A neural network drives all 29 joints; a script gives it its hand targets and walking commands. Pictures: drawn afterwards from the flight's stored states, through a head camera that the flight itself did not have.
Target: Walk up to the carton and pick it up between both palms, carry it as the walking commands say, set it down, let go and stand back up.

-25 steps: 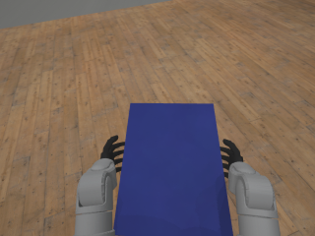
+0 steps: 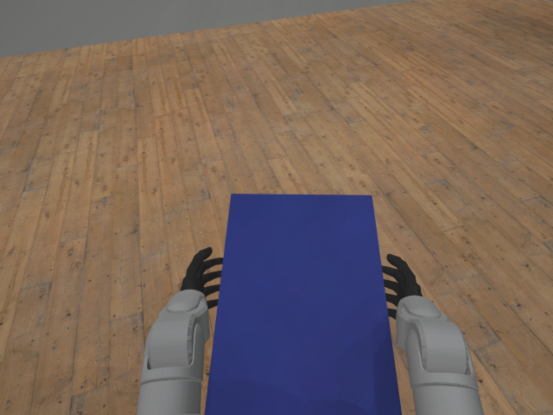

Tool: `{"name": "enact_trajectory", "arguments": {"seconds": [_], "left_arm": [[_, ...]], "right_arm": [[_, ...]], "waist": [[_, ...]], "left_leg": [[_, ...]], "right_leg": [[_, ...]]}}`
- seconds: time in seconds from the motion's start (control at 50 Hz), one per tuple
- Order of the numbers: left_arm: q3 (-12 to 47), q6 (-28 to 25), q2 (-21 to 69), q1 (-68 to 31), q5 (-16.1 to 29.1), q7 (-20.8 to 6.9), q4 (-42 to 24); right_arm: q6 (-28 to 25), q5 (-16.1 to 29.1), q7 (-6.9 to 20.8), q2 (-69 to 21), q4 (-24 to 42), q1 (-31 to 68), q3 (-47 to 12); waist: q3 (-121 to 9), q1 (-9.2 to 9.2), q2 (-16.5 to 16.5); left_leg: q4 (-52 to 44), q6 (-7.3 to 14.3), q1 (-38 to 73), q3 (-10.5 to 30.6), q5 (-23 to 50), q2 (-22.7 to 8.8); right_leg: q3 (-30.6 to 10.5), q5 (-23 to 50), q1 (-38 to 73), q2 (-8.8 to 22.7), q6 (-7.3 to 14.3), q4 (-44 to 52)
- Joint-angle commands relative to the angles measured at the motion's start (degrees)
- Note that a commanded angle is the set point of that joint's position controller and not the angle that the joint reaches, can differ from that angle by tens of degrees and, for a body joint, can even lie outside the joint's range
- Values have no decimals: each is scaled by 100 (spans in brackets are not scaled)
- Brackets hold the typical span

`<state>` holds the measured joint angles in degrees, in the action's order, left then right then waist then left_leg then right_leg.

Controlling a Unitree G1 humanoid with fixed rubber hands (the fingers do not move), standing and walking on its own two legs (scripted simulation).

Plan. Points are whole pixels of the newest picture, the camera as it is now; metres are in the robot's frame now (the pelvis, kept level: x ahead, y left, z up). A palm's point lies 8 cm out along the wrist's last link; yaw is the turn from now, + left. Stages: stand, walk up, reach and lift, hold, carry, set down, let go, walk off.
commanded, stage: carry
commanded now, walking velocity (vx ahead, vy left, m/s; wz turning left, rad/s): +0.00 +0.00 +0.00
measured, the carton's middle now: (298, 313) +0.29 +0.01 -0.04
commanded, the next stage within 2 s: none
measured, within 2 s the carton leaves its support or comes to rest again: neither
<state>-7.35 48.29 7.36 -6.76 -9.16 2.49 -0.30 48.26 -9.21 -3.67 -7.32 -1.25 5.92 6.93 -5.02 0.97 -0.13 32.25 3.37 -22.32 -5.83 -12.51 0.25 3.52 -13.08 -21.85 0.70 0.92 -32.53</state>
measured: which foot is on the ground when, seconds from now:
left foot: down 0.00-1.00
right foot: down 0.00-1.00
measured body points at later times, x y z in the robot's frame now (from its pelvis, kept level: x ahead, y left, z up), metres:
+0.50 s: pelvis +0.01 +0.00 +0.00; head -0.01 +0.01 +0.45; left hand +0.29 +0.16 +0.01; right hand +0.29 -0.15 +0.01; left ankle +0.05 +0.08 -0.73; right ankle +0.04 -0.11 -0.73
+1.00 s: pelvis +0.01 +0.01 +0.00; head -0.01 +0.01 +0.45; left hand +0.29 +0.17 +0.01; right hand +0.29 -0.14 +0.01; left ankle +0.05 +0.08 -0.73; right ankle +0.04 -0.11 -0.73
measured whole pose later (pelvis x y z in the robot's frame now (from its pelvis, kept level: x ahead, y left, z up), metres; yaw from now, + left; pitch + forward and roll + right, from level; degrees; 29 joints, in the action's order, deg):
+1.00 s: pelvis +0.01 +0.01 +0.00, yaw +1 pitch +1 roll -1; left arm -7.8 32.7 7.0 -7.4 -9.1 2.3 12.1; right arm 33.3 -9.4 -4.9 -7.2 -10.5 4.1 8.3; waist -4.1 1.2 0.0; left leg 33.3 4.0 -20.6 -5.8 -14.0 0.4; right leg 4.0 -14.1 -19.4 1.3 0.0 -32.5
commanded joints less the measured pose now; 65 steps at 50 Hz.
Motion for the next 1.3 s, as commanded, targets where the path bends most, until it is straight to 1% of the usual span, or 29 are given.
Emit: {"name": "enact_trajectory", "arguments": {"seconds": [0.0, 0.04, 0.1, 0.12, 0.16, 0.18, 0.2, 0.24, 0.26, 0.28, 0.3, 0.42, 0.52, 0.62, 0.64, 0.74, 0.82, 0.84, 0.88, 0.96, 1.0, 1.04, 1.06, 1.12, 1.14, 1.18, 1.22, 1.24, 1.28], "left_arm": [[3065, -697, 3758, -2944, 1328, -915, -945], [2753, -776, 3672, -2740, 1057, -909, -301], [2881, -848, 3690, -2695, 1131, -874, -492], [2684, -1014, 3503, -2608, 965, -848, -360], [2937, -1072, 3532, -2809, 1226, -800, -988], [2714, -1125, 3442, -2552, 984, -796, -509], [3166, -1103, 3551, -2782, 1354, -764, -1331], [2847, -1135, 3550, -2658, 980, -745, -459], [3171, -1051, 3589, -2781, 1317, -728, -1201], [2597, -1152, 3353, -2393, 723, -748, -61], [2809, -1165, 3356, -2461, 964, -734, -560], [2383, -1561, 3119, -2650, 548, -720, 192], [2797, -1629, 3434, -2991, 1064, -732, -529], [2171, -1712, 3063, -2464, 473, -728, 654], [2512, -1710, 3141, -2766, 779, -730, 41], [2228, -1913, 3142, -2868, 624, -765, 444], [2095, -2069, 3155, -2836, 482, -764, 813], [2647, -1969, 3424, -3118, 970, -770, -129], [2694, -1931, 3406, -3075, 1020, -737, -461], [2260, -1964, 3212, -2931, 593, -726, 381], [2319, -1901, 3193, -2643, 621, -761, 618], [2713, -1845, 3379, -3044, 938, -747, -102], [2230, -1910, 3223, -2893, 521, -762, 782], [2101, -2099, 3074, -2945, 446, -781, 808], [2478, -2051, 3261, -3186, 837, -793, 146], [2227, -2093, 3300, -3134, 623, -795, 524], [2182, -2034, 3301, -2965, 617, -790, 721], [2554, -1970, 3426, -2937, 907, -797, 112], [2525, -1867, 3410, -2943, 956, -795, 118]], "right_arm": [[-746, 1139, 877, -3877, 1018, 3148, -2896], [-826, 958, 866, -3859, 463, 3015, -2643], [-894, 1054, 822, -3833, 801, 3116, -2789], [-1059, 903, 828, -3612, 636, 2987, -2613], [-1107, 1160, 781, -3695, 1076, 3045, -2884], [-1171, 981, 777, -3595, 732, 2924, -2674], [-1127, 1287, 760, -3658, 1457, 3020, -3052], [-1151, 993, 789, -3595, 668, 3005, -2631], [-1073, 1384, 782, -3704, 1310, 3103, -3072], [-1173, 858, 797, -3401, 391, 2964, -2501], [-1202, 1071, 773, -3430, 916, 3004, -2768], [-1540, 537, 792, -3322, -258, 2688, -2165], [-1704, 1032, 709, -3495, 895, 3289, -2680], [-1725, 489, 737, -3174, -291, 2764, -2049], [-1722, 732, 745, -3236, 244, 2867, -2399], [-1914, 519, 732, -3290, -151, 2853, -2182], [-2089, 549, 724, -3221, -308, 3009, -2189], [-2015, 955, 724, -3364, 643, 3195, -2693], [-1953, 1005, 716, -3418, 781, 3059, -2726], [-1930, 618, 750, -3237, -202, 2872, -2279], [-1920, 750, 765, -3235, -65, 2938, -2432], [-1859, 943, 778, -3367, 453, 3035, -2650], [-1927, 501, 789, -3265, -486, 2882, -2145], [-2080, 436, 790, -3176, -521, 2870, -2075], [-2064, 740, 761, -3286, 269, 3017, -2464], [-2116, 644, 769, -3335, -156, 3114, -2314], [-2069, 657, 737, -3392, -99, 3125, -2356], [-2019, 940, 737, -3392, 692, 3269, -2694], [-1933, 990, 725, -3371, 662, 3230, -2725]], "waist": [[-1924, -27, 53], [-2106, -30, 118], [-1978, -31, 229], [-2043, -9, -30], [-2295, 1, 237], [-2454, 11, 163], [-2308, 10, 146], [-2274, 14, -291], [-2220, 20, -121], [-2154, 28, -116], [-2120, 25, 29], [-1902, 35, -74], [-1934, 11, 22], [-1908, 45, -222], [-1898, 39, -128], [-1861, 17, 308], [-1901, 33, -174], [-1833, 22, -326], [-2090, 24, -88], [-1977, 46, -97], [-1969, 49, -212], [-1789, 48, -358], [-1827, 62, -234], [-1782, 42, -80], [-1681, 26, 62], [-1705, 35, -110], [-1830, 28, 286], [-1914, 6, 75], [-1907, 29, 103]], "left_leg": [[-662, 142, 765, 902, 546, -876], [-561, 106, 892, 898, 473, -899], [-700, 103, 732, 962, 97, -900], [-634, 146, 860, 970, 318, -911], [-468, 138, 1017, 939, 945, -912], [-337, 102, 1039, 859, 1214, -915], [-323, 107, 1086, 877, 1496, -915], [-508, 98, 1050, 996, 1188, -973], [-610, 142, 871, 1052, 918, -1000], [-736, 177, 775, 1126, 621, -1055], [-740, 208, 793, 1118, 348, -1023], [-683, 145, 714, 1026, 560, -996], [-568, 136, 906, 1017, 898, -1002], [-791, 166, 816, 1100, 412, -1085], [-724, 158, 839, 1054, 561, -1010], [-673, 163, 866, 1060, 555, -1024], [-851, 184, 776, 1167, 143, -1103], [-958, 186, 760, 1209, 183, -1114], [-747, 149, 855, 1049, 533, -1019], [-704, 170, 848, 1088, 665, -1067], [-861, 198, 868, 1226, 480, -1139], [-955, 166, 911, 1140, 297, -1137], [-865, 162, 896, 1128, 203, -1128], [-889, 156, 826, 1070, 235, -1131], [-962, 185, 708, 1120, -51, -1082], [-940, 185, 701, 1142, 144, -1156], [-737, 137, 853, 992, 397, -1082], [-730, 112, 1087, 945, 629, -1081], [-785, 142, 1009, 1032, 494, -1140]], "right_leg": [[-650, 702, 648, 618, 69, 487], [-670, 692, 661, 714, 111, 481], [-692, 254, 615, 699, 126, 578], [-691, 490, 562, 700, 81, 554], [-662, 1013, 837, 735, 69, 486], [-590, 1246, 934, 739, 44, 369], [-603, 1467, 884, 727, -2, 295], [-635, 1000, 754, 733, 75, 223], [-527, 694, 846, 611, 45, 286], [-499, 403, 801, 577, 20, 295], [-546, 277, 747, 558, 59, 414], [-553, 561, 792, 679, 6, 394], [-605, 804, 761, 715, 8, 425], [-440, 182, 712, 567, -17, 423], [-486, 362, 701, 555, -6, 439], [-548, 579, 807, 720, -50, 505], [-535, 154, 746, 678, -55, 408], [-476, 111, 835, 621, -56, 427], [-455, 537, 1030, 653, -66, 456], [-480, 525, 993, 681, -52, 445], [-516, 303, 877, 664, -21, 408], [-475, 134, 726, 591, -28, 429], [-487, 263, 740, 590, -22, 497], [-465, 199, 803, 633, -87, 502], [-454, 56, 823, 607, -99, 554], [-410, 151, 857, 614, -119, 510], [-510, 549, 899, 673, -100, 554], [-523, 634, 789, 734, -129, 512], [-439, 414, 815, 664, -116, 506]]}}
